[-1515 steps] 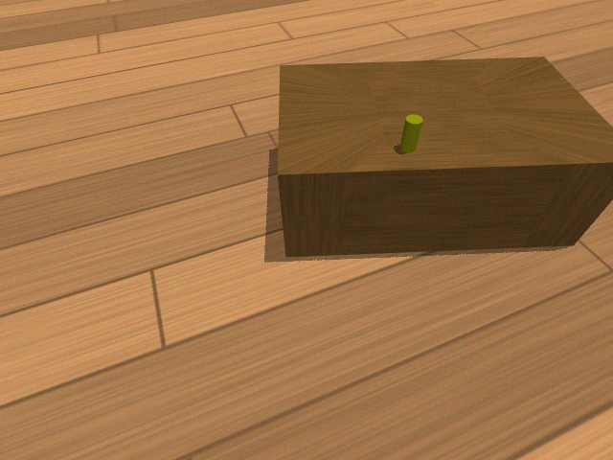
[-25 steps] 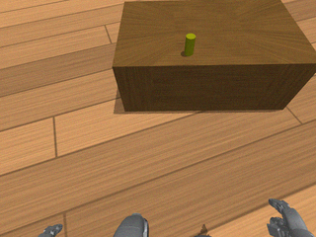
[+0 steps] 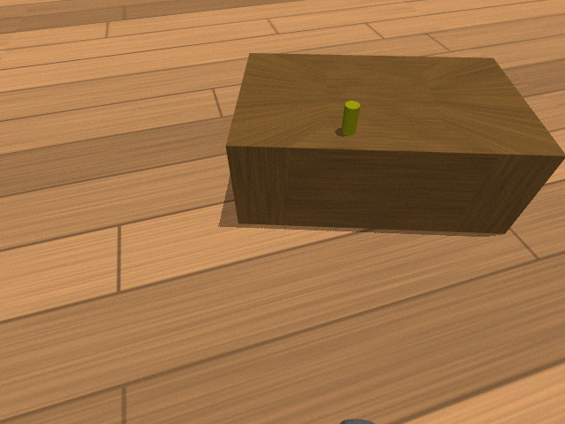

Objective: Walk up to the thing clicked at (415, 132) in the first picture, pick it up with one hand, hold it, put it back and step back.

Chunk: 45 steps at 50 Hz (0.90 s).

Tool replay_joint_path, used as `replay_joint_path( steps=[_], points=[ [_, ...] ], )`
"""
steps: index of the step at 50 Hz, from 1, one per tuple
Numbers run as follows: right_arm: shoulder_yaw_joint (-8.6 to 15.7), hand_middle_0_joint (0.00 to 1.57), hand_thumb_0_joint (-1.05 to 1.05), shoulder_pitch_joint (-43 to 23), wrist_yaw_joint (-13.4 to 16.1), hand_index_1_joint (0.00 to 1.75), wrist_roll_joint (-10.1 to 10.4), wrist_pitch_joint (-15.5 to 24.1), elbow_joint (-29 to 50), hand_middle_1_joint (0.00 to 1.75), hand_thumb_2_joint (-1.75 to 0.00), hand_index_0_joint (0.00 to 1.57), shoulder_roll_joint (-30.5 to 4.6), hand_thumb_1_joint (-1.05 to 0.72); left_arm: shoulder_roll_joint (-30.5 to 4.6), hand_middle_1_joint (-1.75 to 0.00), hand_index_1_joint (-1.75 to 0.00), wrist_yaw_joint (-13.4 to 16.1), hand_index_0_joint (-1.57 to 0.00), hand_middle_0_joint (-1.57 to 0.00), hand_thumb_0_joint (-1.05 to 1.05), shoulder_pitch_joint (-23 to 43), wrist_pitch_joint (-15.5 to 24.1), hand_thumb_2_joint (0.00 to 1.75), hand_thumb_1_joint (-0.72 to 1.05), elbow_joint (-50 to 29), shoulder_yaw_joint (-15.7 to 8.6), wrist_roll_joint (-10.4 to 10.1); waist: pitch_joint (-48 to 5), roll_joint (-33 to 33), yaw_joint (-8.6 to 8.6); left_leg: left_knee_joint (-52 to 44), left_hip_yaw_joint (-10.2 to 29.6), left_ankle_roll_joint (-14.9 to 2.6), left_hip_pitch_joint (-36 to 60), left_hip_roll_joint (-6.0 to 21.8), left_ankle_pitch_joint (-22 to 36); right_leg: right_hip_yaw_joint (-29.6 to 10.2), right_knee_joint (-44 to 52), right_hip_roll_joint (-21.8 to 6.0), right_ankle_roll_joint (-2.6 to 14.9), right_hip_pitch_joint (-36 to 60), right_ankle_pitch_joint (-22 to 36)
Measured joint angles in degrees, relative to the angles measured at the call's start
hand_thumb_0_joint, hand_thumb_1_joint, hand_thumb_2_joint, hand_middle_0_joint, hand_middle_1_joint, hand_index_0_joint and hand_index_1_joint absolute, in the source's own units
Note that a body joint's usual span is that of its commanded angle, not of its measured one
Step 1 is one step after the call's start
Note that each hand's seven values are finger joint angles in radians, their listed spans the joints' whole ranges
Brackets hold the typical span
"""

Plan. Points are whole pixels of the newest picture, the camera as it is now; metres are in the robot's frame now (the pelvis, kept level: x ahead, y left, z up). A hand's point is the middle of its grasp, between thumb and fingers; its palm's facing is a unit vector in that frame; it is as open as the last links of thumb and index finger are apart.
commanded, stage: step back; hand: right
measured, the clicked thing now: (350, 118) +1.15 -0.20 -0.26
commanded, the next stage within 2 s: stand in 0.68 s
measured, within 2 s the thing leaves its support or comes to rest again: neither
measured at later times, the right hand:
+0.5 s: hand out of the picture +0.14 -0.26 -0.16, palm faces -0.04 +0.93 -0.36, open 7.3 cm
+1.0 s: hand (459, 415) +0.17 -0.25 -0.13, palm faces +0.01 +0.94 -0.33, open 7.3 cm
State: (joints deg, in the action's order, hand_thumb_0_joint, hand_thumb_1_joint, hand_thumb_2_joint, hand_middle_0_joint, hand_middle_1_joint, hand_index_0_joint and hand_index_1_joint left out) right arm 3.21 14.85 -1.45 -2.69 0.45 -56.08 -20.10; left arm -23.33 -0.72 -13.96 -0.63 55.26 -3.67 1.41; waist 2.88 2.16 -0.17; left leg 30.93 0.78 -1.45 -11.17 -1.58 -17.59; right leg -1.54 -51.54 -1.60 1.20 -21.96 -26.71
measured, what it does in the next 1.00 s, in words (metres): steps on the spot: right foot, then left foot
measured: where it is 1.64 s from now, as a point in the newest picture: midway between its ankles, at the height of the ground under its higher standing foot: outside the picture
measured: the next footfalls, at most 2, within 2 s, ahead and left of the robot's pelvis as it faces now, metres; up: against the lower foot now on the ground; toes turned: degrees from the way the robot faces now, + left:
right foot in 0.14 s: +0.09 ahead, -0.13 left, +0.00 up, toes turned -2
left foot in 0.46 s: +0.12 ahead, +0.13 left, +0.00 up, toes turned +0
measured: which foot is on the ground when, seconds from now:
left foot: down 0.00-0.18, up 0.20-0.44, down 0.46-1.00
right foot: up 0.00-0.12, down 0.14-1.00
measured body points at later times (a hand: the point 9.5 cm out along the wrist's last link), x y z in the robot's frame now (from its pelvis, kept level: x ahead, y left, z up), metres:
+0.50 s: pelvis +0.06 +0.00 -0.01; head +0.09 -0.01 +0.44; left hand +0.13 +0.31 -0.13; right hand +0.14 -0.31 -0.14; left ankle +0.08 +0.13 -0.73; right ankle +0.05 -0.13 -0.73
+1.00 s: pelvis +0.06 +0.01 +0.01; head +0.07 +0.01 +0.46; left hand +0.16 +0.30 -0.12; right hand +0.17 -0.29 -0.11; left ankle +0.08 +0.13 -0.73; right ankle +0.05 -0.13 -0.73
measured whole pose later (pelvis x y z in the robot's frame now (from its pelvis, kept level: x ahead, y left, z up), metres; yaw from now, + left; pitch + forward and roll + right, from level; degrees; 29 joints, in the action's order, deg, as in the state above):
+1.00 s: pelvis +0.06 +0.01 +0.01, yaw -1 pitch -3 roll +0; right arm 0.6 3.0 -0.7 -0.3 1.1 -63.5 -19.8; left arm -19.7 -0.3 -5.0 1.4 64.4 0.1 0.1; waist 3.4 0.1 -0.4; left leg 22.0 -0.5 0.7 -8.3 1.0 -10.5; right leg 0.3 -21.8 -1.9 -1.6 -5.9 -12.6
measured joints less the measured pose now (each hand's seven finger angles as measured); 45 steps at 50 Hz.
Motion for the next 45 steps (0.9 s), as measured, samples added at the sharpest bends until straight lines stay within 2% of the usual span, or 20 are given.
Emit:
replay_joint_path(
  steps=[3, 6, 8, 9, 11, 13, 17, 21, 24, 26, 28, 32, 45],
  points=[
    [0.04, 0.2, 0.01, -0.11, 0.02, 0.3, 0.01, 0.3, 0.27, 0.3, -0.9, 0.21, -0.17, -0.91, -0.05, -0.3, -0.3, -0.61, -0.2, -0.21, 0.0, -0.28, 0.77, 0.9, 0.9, 0.33, -0.03, -0.18, -0.26, 0.18, 0.41, -0.94, -0.32, 0.65, 0.65, 0.85, 0.22, 0.99, 3.61, -0.32, -0.49, -0.16, 1.48],
    [0.28, 0.2, 0.01, -0.56, -0.01, 0.3, 0.01, 0.0, 0.73, 0.3, -0.9, 0.21, -0.87, -0.9, 0.28, -0.3, -0.3, -0.87, -0.2, -0.21, 0.0, -0.03, 1.33, 0.9, 0.9, 0.76, -0.12, -0.16, -0.09, -0.17, 0.73, 0.35, -0.61, 1.44, 0.49, 1.55, -1.02, 1.6, 11.25, -0.29, -0.63, 2.19, 3.47],
    [0.47, 0.2, 0.01, -1.07, 0.12, 0.3, 0.32, -0.63, 0.73, 0.3, -0.9, 0.21, -1.87, -0.9, 1.12, -0.3, -0.3, -0.55, -0.2, -0.21, 0.0, 0.41, 2.13, 0.9, 0.9, 1.22, -0.19, -0.02, 0.43, -1.93, 0.58, 3.91, -0.28, 1.97, -0.36, 2.97, -3.43, 2.55, 16.47, 0.92, -0.44, 4.59, 10.85],
    [0.57, 0.2, 0.01, -1.26, 0.37, 0.3, 0.55, -1.02, 0.62, 0.3, -0.9, 0.21, -2.46, -0.91, 1.92, -0.3, -0.3, -0.28, -0.2, -0.21, 0.0, 0.81, 2.51, 0.9, 0.9, 1.44, -0.19, 0.22, 0.83, -3.76, 0.69, 6.47, 0.8, 1.31, -1.04, 4.11, -5.18, 3.62, 16.77, 2.09, -0.2, 5.29, 11.91],
    [0.55, 0.2, 0.01, -1.37, 0.98, 0.3, 0.85, -1.71, 0.16, 0.3, -0.9, 0.21, -2.53, -0.91, 2.88, -0.3, -0.3, 0.06, -0.2, -0.21, 0.0, 1.02, 3.2, 0.9, 0.9, 1.19, -0.02, 0.77, 0.44, -4.77, 0.03, 13.02, 3.48, 0.77, -3.85, 2.68, -10.05, 4.26, 16.05, 2.55, 0.27, 5.25, 10.61],
    [0.29, 0.2, 0.01, -1.74, 1.16, 0.3, 1.03, -1.73, -0.23, 0.3, -0.9, 0.2, -2.22, -0.91, 3.31, -0.3, -0.3, 0.18, -0.21, -0.21, 0.0, 1.17, 3.42, 0.9, 0.9, 0.81, 0.2, 0.8, 0.5, -4.02, -1.19, 17.67, 3.42, 0.78, -6.09, 0.62, -12.47, 3.38, 15.91, 1.75, 0.73, 5.46, 9.77],
    [-0.03, 0.2, 0.01, -3.05, 1.15, 0.3, 1.41, -1.13, -0.31, 0.3, -0.9, 0.2, -2.45, -0.91, 4.15, -0.3, -0.31, 0.59, -0.21, -0.21, 0.0, 1.86, 3.94, 0.9, 0.9, 0.73, 0.84, 0.25, 1.45, -4.66, -1.6, 18.8, 3.61, 0.89, -9.19, 0.78, -10.28, 3.49, 17.79, 1.11, 0.21, 6.9, 9.92],
    [-0.28, 0.2, 0.01, -4.5, 1.22, 0.3, 1.42, -0.98, -0.57, 0.3, -0.9, 0.2, -2.18, -0.91, 3.77, -0.3, -0.31, 0.92, -0.21, -0.21, 0.0, 2.84, 3.62, 0.9, 0.9, 0.77, 1.19, -0.23, 2.32, -4.59, -1.55, 11.58, 2.06, 1.26, -8.45, 2.45, -6.88, 3.57, 16.8, 0.44, -0.55, 7.13, 8.58],
    [-0.2, 0.2, 0.01, -5.51, 1.5, 0.3, 1.32, -0.43, -1.44, 0.3, -0.9, 0.2, -1.31, -0.91, 2.87, -0.3, -0.31, 1.21, -0.21, -0.21, 0.0, 4.24, 2.63, 0.9, 0.9, 0.7, 1.34, -0.82, 3.11, -3.14, -1.15, 3.63, 0.28, 1.91, -5.64, 2.12, 2.56, 3.43, 13.52, -0.98, -1.59, 6.56, 6.24],
    [-0.38, 0.2, 0.01, -6.33, 1.62, 0.3, 1.15, -0.44, -2.09, 0.3, -0.9, 0.2, -0.25, -0.91, 2.3, -0.3, -0.31, 1.52, -0.21, -0.21, 0.0, 5.3, 1.82, 0.9, 0.9, 0.75, 1.36, -1.31, 3.42, -1.4, -1.65, 3.66, -0.94, 2.09, -5.11, 1.31, 1.94, 2.07, 12.01, -1.82, -1.68, 6.01, 5.98],
    [-0.89, 0.2, 0.01, -7.07, 1.37, 0.3, 1.25, -0.66, -2.46, 0.3, -0.9, 0.21, 0.29, -0.91, 1.96, -0.3, -0.3, 1.67, -0.21, -0.21, 0.0, 5.92, 1.38, 0.9, 0.9, 0.96, 1.59, -1.62, 2.91, -1.27, -1.62, 4.36, -1.12, 1.88, -5.35, 1.85, 0.79, 1.7, 13.06, -1.08, -1.02, 6.42, 6.24],
    [-1.61, 0.2, 0.01, -9.38, 1.34, 0.3, 1.52, -1.01, -3.38, 0.3, -0.9, 0.21, 1.01, -0.91, 1.53, -0.3, -0.3, 1.55, -0.2, -0.21, 0.0, 7.03, 1.71, 0.9, 0.9, 2.21, 1.72, -1.41, 2.3, -1.55, -1.32, 4.49, -1.13, 2.01, -5.1, 3.14, 0.16, 1.66, 16.86, 0.16, -2.52, 8.32, 7.36],
    [-2.6, 0.2, 0.01, -12.07, 0.82, 0.3, 2.34, 0.73, -6.28, 0.3, -0.9, 0.21, 0.49, -0.91, 3.34, -0.3, -0.3, 0.51, -0.2, -0.21, 0.0, 8.85, 1.81, 0.9, 0.9, 7.79, 3.69, -1.4, 0.53, -1.89, -0.39, -6.17, -1.39, 1.95, 1.4, 2.47, 5.33, 1.72, 27.18, -0.44, -2.92, 14.66, 12.41]
  ],
)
